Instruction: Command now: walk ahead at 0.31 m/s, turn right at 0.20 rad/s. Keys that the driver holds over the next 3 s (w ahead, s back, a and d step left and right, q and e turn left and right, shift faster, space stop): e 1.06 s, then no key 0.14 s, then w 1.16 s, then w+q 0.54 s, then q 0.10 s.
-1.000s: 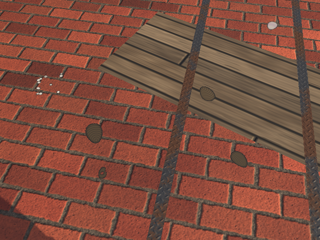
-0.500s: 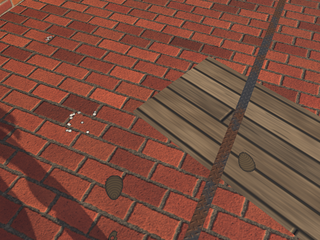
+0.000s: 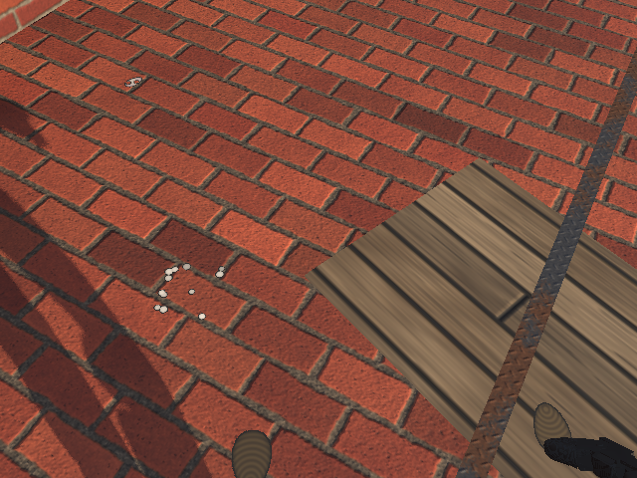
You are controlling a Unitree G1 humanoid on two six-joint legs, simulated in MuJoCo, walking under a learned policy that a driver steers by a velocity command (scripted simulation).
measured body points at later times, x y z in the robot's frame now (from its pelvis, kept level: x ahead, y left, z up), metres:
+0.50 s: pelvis +0.12 -0.03 +0.00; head +0.16 -0.05 +0.45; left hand +0.35 +0.20 -0.08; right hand +0.18 -0.33 -0.12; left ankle +0.08 +0.11 -0.67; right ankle +0.15 -0.13 -0.73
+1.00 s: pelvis +0.15 +0.01 +0.01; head +0.19 +0.02 +0.46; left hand +0.45 +0.17 -0.09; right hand +0.11 -0.30 -0.08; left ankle +0.22 +0.10 -0.73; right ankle +0.08 -0.10 -0.65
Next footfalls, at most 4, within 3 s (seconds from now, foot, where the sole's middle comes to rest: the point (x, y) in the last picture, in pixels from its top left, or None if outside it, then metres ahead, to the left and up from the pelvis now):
0.42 right None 0.19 -0.14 -0.77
0.86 left None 0.25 0.08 -0.77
1.28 right None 0.08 -0.12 -0.77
1.74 left None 0.43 -0.09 -0.77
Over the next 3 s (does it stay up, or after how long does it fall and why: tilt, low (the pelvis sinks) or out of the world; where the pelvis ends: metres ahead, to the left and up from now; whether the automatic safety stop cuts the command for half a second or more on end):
stays up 0.83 -0.48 0.01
